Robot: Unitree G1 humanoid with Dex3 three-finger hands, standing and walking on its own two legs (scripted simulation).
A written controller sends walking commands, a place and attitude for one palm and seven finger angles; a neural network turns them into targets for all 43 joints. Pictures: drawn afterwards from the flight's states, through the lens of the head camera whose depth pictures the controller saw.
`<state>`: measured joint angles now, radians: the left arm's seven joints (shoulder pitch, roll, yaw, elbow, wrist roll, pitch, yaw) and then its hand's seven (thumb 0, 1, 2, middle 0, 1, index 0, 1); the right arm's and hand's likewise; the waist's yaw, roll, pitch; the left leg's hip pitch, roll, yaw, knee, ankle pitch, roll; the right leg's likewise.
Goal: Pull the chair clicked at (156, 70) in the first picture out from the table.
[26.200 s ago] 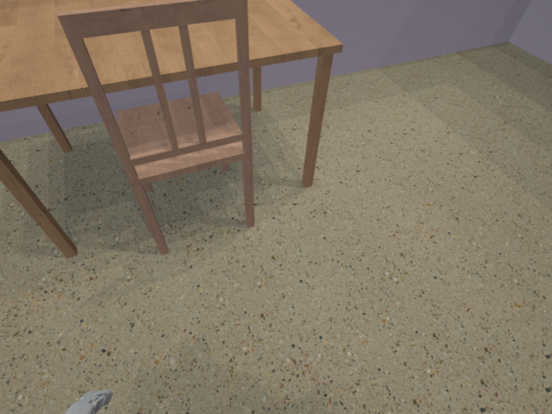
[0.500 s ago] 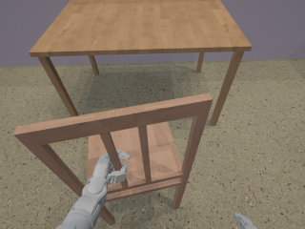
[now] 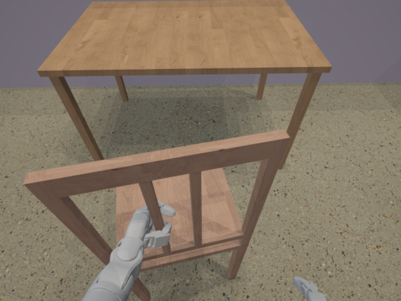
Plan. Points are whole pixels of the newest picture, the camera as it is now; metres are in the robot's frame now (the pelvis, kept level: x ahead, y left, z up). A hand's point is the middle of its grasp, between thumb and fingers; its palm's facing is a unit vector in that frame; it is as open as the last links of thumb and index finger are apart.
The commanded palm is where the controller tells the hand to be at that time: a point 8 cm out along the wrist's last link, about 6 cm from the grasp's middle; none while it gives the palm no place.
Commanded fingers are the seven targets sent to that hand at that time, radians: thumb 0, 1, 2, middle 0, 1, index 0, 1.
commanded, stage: open the thumb and straighten the fingers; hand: left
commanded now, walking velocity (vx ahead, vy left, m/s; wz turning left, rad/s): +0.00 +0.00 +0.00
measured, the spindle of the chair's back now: (158, 221) +0.30 +0.11 -0.06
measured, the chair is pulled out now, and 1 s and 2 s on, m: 0.54 0.54 0.54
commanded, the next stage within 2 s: draw the fingers out of the gap in 0.68 s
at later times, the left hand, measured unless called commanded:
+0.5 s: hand (156, 228) +0.29 +0.11 -0.06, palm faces -0.14 -0.98 -0.15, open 15.2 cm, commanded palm +0.28 +0.16 -0.03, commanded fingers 0.00 -0.55 0.20 -0.03 -0.07 -0.03 -0.07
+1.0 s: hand (148, 244) +0.25 +0.12 -0.06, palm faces -0.12 -0.98 -0.16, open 17.4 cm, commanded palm +0.23 +0.17 -0.04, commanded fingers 0.00 -0.55 0.20 0.00 0.00 0.00 0.00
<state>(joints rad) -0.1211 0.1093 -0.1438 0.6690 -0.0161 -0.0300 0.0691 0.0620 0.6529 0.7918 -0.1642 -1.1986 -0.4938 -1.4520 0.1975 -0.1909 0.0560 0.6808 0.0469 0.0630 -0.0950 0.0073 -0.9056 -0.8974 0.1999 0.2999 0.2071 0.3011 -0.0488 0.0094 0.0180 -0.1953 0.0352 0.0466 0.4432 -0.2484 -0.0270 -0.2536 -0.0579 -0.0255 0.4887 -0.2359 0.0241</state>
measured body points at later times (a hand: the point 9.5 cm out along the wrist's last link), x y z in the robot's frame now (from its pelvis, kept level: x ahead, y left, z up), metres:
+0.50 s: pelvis +0.01 +0.01 -0.02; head +0.05 -0.01 +0.42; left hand +0.29 +0.16 -0.04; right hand +0.16 -0.24 -0.13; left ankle -0.01 +0.14 -0.74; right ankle +0.01 -0.13 -0.74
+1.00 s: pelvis +0.02 +0.00 -0.03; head +0.05 -0.02 +0.42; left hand +0.26 +0.18 -0.05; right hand +0.18 -0.25 -0.12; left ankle -0.01 +0.14 -0.74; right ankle +0.01 -0.13 -0.74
